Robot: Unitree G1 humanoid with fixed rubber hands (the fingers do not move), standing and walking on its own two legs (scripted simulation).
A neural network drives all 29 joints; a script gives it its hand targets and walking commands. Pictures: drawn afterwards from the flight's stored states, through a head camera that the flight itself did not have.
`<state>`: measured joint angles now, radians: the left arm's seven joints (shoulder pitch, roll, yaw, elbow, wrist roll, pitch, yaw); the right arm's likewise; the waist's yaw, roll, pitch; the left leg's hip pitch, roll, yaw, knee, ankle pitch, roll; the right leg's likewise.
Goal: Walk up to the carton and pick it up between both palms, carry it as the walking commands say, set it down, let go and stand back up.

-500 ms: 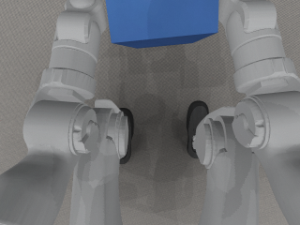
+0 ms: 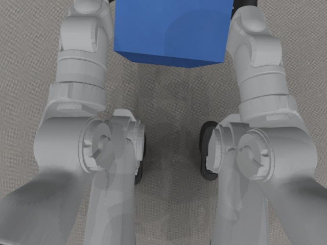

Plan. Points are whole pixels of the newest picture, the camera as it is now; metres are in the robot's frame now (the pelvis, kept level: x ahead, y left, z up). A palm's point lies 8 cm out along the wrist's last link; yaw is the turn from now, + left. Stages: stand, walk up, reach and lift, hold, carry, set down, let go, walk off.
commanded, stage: reach and lift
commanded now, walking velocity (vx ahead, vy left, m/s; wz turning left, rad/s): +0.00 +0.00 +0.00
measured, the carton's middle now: (169, 7) +0.56 +0.02 -0.16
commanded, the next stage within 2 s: none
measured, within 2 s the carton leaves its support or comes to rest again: neither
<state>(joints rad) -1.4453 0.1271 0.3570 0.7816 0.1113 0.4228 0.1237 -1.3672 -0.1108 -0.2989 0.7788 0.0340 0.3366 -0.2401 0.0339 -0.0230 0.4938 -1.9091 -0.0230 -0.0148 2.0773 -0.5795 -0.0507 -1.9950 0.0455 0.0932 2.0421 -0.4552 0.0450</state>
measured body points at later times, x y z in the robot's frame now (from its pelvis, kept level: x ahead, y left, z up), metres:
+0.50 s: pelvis +0.00 +0.00 +0.05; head +0.32 +0.00 +0.36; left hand +0.54 +0.14 -0.03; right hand +0.54 -0.12 -0.04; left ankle +0.13 +0.14 -0.38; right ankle +0.16 -0.13 -0.38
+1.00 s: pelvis +0.02 +0.00 +0.11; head +0.28 -0.01 +0.47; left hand +0.53 +0.13 +0.06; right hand +0.53 -0.12 +0.05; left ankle +0.13 +0.14 -0.38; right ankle +0.16 -0.13 -0.38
